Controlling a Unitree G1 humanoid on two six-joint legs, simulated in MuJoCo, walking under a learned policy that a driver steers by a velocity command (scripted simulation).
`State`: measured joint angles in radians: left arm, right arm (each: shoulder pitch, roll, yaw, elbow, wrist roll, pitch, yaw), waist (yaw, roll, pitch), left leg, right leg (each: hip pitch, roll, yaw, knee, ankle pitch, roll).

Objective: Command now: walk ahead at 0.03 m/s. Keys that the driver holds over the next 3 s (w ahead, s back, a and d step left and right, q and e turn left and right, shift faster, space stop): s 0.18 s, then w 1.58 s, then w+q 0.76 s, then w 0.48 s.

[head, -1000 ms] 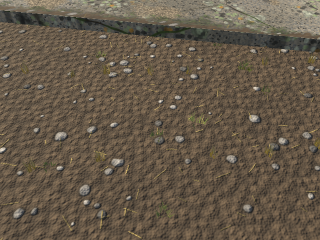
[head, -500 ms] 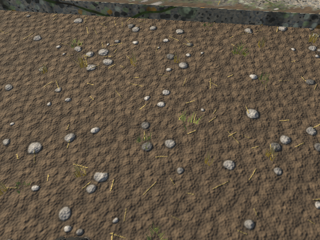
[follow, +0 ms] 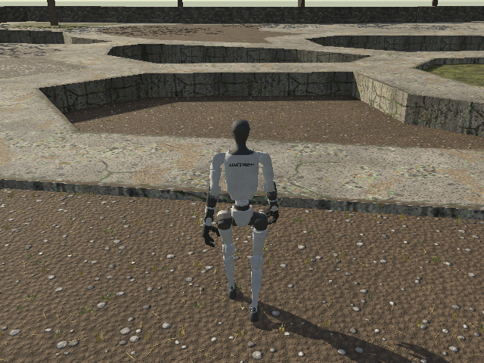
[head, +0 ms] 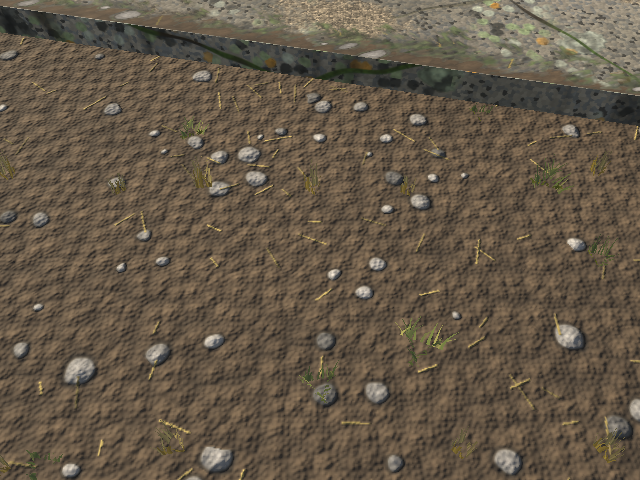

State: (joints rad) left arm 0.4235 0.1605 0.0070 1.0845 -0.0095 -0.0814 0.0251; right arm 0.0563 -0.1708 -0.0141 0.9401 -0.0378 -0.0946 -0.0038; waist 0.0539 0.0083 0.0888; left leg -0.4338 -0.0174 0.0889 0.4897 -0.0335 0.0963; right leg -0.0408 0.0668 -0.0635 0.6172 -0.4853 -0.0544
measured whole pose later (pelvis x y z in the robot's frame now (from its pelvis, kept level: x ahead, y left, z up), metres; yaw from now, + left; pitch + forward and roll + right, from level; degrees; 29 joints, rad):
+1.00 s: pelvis +0.19 +0.05 +0.01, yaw -1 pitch +1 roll +0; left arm 0.39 0.20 0.06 1.05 0.02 -0.08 -0.01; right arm 0.20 -0.20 -0.06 0.94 -0.02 -0.07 0.01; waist 0.03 -0.04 0.02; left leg -0.24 -0.04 0.10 0.44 -0.21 0.08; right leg -0.35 -0.04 -0.01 1.10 -0.31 -0.08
